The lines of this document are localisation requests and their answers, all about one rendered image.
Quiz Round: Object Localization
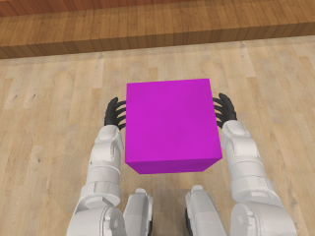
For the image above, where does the right robot forearm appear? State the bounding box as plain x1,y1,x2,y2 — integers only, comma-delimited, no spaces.
220,120,297,236

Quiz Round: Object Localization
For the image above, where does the right robot upper arm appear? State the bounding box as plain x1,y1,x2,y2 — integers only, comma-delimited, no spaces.
229,201,296,236

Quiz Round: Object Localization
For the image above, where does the robot right hand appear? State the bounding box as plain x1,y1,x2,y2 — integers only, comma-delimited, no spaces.
213,92,237,129

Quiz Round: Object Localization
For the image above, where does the left robot thigh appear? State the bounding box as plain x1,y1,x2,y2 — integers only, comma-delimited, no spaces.
123,192,154,236

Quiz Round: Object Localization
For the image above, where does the robot left hand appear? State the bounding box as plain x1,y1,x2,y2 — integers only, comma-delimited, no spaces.
103,96,126,131

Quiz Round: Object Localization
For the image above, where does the left robot forearm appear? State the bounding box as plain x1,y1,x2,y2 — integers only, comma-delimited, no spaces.
66,125,124,236

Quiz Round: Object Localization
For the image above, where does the robot thigh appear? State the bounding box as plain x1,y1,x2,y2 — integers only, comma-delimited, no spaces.
123,192,154,236
185,189,229,236

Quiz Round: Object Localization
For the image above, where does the right robot thigh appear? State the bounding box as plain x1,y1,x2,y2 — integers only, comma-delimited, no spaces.
185,189,229,236

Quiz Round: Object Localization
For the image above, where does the carton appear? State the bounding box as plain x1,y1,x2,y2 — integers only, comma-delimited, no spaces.
124,78,222,175

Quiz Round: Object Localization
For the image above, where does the left robot upper arm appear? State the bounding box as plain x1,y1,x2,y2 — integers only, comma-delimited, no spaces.
67,205,127,236

